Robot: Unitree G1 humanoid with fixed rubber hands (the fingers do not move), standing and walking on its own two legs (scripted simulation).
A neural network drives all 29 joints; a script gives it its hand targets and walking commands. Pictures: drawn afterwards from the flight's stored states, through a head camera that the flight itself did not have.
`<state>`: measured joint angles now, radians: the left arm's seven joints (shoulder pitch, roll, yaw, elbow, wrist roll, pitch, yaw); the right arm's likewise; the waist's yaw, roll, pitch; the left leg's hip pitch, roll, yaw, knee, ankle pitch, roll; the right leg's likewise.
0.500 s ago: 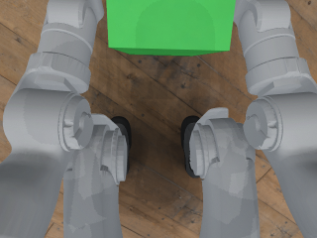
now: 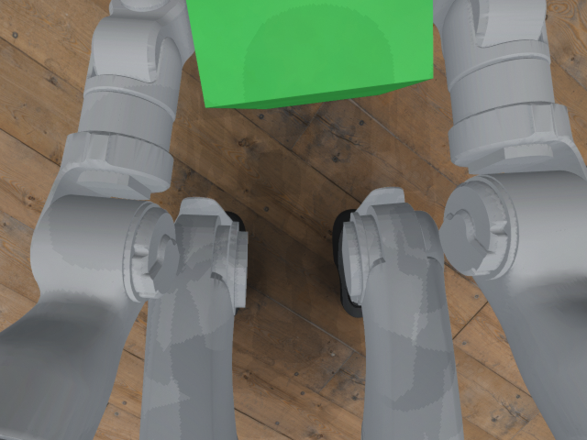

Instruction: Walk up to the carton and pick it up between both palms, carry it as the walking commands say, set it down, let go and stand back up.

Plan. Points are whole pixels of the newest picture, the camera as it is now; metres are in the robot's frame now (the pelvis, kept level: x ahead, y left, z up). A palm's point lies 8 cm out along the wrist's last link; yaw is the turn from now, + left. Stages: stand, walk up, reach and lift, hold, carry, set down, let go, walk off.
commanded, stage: reach and lift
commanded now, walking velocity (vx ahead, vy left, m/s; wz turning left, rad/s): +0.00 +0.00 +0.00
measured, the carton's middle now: out of the picture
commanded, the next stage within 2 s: none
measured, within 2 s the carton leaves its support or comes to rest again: neither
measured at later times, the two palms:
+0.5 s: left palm out of the picture +0.54 +0.11 -0.10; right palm out of the picture +0.56 -0.15 -0.08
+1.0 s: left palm out of the picture +0.52 +0.11 -0.03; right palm out of the picture +0.53 -0.15 -0.01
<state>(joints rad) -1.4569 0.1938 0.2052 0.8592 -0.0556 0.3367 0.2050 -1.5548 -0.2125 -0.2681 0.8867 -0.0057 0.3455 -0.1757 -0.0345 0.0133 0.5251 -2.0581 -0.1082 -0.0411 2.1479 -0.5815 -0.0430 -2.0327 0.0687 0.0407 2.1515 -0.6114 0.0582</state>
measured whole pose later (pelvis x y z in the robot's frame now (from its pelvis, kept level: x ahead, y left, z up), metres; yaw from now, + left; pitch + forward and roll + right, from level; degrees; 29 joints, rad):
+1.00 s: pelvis -0.03 +0.01 +0.08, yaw -1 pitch +23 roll -1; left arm -1.37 0.10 0.31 0.66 0.06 0.49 0.19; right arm -1.44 -0.14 -0.37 0.70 -0.10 0.45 -0.13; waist -0.03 0.00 0.52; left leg -1.77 -0.09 -0.04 1.87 -0.49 -0.03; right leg -1.76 0.08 0.06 1.87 -0.51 0.07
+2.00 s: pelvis -0.04 +0.01 +0.18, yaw -1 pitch +13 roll -1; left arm -1.18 0.04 0.32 0.62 0.09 0.51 0.17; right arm -1.27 -0.06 -0.38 0.66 -0.12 0.48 -0.13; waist -0.03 -0.01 0.52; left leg -1.33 -0.08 -0.06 1.53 -0.42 -0.02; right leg -1.32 0.07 0.08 1.53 -0.43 0.06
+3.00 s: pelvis +0.02 +0.00 +0.30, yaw -1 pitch +13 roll +0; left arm -0.73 -0.11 0.38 0.70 0.22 0.48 0.11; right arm -0.81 0.10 -0.43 0.75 -0.23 0.41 -0.11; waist -0.03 0.00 0.07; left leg -0.90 -0.06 -0.07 0.99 -0.31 -0.01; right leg -0.90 0.05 0.09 0.99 -0.32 0.03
